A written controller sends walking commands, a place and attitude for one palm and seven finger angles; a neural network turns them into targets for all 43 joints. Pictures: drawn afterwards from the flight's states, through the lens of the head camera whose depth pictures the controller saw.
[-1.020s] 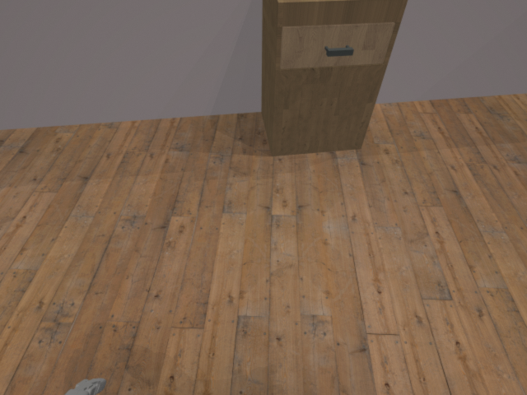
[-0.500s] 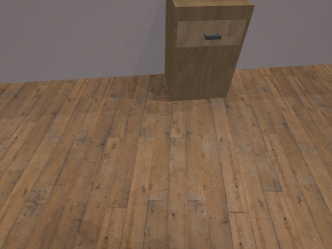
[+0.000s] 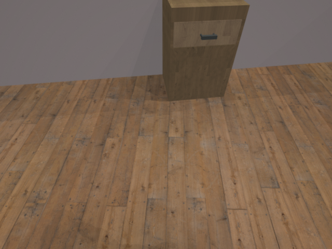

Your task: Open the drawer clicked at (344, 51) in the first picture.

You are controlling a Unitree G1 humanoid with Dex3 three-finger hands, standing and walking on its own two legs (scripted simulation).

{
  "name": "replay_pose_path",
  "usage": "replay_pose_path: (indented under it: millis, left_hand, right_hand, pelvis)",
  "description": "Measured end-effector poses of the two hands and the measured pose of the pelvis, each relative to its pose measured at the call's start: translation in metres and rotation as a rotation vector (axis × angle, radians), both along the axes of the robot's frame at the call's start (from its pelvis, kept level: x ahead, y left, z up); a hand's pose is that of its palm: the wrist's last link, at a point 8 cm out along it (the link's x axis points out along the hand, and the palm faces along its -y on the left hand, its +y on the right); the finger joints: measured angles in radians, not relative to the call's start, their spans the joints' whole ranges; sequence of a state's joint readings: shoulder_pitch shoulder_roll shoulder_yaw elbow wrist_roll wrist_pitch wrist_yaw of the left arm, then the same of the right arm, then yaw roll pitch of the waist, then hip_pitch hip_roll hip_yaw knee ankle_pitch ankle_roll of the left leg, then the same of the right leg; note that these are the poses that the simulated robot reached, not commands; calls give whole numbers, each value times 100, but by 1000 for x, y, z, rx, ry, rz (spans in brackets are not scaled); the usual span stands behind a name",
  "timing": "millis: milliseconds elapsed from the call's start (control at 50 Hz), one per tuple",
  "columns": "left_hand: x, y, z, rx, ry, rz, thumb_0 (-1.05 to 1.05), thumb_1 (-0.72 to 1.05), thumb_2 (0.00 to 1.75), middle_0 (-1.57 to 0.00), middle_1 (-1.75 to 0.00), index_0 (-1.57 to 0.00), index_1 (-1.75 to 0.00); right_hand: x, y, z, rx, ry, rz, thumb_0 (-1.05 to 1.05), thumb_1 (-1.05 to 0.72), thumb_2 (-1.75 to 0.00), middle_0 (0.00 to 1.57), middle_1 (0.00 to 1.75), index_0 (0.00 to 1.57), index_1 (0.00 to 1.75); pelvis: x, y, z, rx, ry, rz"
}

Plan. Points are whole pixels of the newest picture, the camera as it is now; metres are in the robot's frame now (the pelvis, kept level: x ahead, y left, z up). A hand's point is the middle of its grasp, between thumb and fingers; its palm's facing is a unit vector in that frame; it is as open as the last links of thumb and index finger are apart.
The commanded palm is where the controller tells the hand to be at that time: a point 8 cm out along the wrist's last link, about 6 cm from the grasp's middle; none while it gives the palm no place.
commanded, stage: look at it before walking up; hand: left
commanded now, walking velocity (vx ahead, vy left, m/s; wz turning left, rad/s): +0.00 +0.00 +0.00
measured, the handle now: (208, 35) +1.53 -0.23 -0.15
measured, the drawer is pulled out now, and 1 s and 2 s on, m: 0.00 0.00 0.00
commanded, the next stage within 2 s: walk to a spot facing it in 0.62 s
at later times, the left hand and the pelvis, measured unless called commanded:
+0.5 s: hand out of the picture +0.08 +0.25 -0.16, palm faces -0.03 -0.94 -0.33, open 7.4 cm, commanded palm none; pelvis +0.00 +0.00 +0.00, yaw +0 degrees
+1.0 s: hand out of the picture +0.07 +0.22 -0.17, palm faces -0.11 -0.95 -0.30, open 7.4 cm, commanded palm none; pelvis +0.00 -0.01 -0.01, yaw -7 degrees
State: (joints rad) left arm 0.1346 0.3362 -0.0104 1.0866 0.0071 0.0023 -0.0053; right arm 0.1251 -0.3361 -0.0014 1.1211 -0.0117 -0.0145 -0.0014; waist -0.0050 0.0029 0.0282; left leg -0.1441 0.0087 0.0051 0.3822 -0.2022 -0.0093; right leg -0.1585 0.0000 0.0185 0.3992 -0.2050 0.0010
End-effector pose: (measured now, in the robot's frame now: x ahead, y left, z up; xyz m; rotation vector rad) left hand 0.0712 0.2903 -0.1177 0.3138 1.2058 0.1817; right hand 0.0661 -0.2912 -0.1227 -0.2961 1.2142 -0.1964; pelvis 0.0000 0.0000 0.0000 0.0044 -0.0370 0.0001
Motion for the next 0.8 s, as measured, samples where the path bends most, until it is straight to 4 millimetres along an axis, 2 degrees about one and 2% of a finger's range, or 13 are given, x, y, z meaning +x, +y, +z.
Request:
replay_pose_path:
  millis: [260,800]
  left_hand:
    - [-2,-1,-1,-3,9,1,1,91,90,-21,-30,-20,-30]
    - [5,4,0,6,19,0,1,91,90,-21,-30,-20,-30]
  right_hand:
    - [0,-2,1,-5,4,-1,0,-90,-90,20,30,20,30]
    - [15,0,3,-7,-11,1,0,-90,-90,20,30,20,30]
  pelvis:
    - [1,-1,0,-1,3,-1]
    - [7,1,1,0,7,-14]
